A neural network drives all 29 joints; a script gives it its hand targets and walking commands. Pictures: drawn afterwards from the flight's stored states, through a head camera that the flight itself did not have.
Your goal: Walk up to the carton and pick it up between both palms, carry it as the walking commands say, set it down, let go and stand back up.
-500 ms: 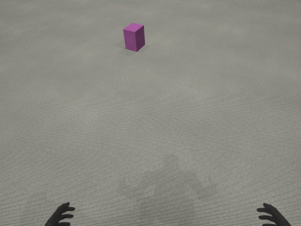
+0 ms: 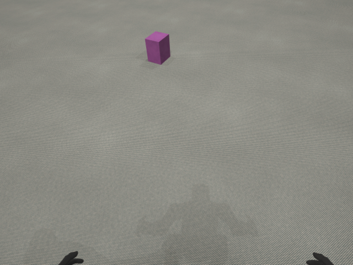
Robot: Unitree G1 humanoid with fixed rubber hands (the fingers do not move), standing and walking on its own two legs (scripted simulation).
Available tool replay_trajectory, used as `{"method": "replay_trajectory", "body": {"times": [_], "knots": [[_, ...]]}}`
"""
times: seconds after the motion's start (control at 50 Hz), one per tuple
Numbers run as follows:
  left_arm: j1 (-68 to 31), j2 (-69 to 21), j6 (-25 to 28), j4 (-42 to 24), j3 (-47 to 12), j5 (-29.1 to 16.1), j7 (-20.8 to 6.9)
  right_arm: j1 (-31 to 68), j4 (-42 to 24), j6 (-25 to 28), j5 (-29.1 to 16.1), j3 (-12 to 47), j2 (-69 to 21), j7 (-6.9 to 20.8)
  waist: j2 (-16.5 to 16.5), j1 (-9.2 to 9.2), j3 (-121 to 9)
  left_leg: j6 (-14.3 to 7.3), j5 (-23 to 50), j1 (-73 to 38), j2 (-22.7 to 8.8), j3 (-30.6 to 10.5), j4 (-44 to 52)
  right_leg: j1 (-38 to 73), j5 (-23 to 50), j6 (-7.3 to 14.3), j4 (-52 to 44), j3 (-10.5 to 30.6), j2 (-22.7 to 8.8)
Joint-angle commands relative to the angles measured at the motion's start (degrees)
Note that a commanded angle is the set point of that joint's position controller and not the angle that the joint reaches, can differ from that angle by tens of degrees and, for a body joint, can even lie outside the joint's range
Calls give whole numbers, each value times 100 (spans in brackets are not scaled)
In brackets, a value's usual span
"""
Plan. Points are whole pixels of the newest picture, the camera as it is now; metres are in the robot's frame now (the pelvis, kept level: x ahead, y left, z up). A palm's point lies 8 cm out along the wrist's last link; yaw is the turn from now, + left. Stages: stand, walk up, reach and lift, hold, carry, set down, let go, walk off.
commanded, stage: stand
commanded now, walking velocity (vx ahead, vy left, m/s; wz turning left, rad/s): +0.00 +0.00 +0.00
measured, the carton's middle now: (158, 48) +2.31 +0.30 -0.65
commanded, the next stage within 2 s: walk up in 0.94 s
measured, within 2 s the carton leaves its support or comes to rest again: neither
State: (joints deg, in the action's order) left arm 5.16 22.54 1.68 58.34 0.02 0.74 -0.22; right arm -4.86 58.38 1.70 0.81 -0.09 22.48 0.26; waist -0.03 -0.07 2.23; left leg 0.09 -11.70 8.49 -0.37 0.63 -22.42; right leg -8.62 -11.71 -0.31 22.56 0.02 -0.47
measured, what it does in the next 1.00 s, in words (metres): stands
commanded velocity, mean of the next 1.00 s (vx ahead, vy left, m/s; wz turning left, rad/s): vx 0.00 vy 0.00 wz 0.00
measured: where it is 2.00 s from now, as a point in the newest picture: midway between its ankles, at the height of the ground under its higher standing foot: (185, 251)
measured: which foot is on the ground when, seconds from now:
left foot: down 0.00-1.00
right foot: down 0.00-1.00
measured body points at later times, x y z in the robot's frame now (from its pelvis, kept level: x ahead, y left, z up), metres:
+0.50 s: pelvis +0.00 +0.00 +0.00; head +0.01 +0.00 +0.45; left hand +0.11 +0.32 -0.11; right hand +0.11 -0.32 -0.11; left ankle +0.01 +0.12 -0.74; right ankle +0.01 -0.12 -0.74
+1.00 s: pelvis +0.01 +0.00 +0.00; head +0.02 +0.00 +0.45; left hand +0.12 +0.32 -0.11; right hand +0.12 -0.32 -0.11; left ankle +0.01 +0.12 -0.74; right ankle +0.01 -0.12 -0.74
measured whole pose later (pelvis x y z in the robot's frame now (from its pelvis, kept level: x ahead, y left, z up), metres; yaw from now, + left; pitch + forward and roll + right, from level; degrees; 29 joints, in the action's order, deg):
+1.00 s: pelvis +0.01 +0.00 +0.00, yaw +0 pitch -2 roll +0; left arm 4.9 22.7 1.1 60.5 0.2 0.7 0.1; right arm -4.6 60.8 1.1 0.7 -0.4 22.7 -0.1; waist -0.1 0.0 2.3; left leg 0.1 -10.7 6.5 -0.3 0.6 -19.1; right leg -6.6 -10.7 -0.4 19.2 0.0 -0.5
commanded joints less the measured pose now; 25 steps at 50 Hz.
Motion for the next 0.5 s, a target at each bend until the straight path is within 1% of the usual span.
{"method": "replay_trajectory", "body": {"times": [0.0,0.48], "knots": [[-255,980,51,-196,179,-4,26,275,-197,55,-4,-179,975,-26,2,-2,-304,-189,467,-36,-643,-563,458,13,474,209,-456,550,-630],[-231,1007,10,-26,174,-9,43,250,-8,14,-9,-182,1005,-44,6,-2,-317,-174,660,-160,-681,-560,576,116,645,188,-579,539,-668]]}}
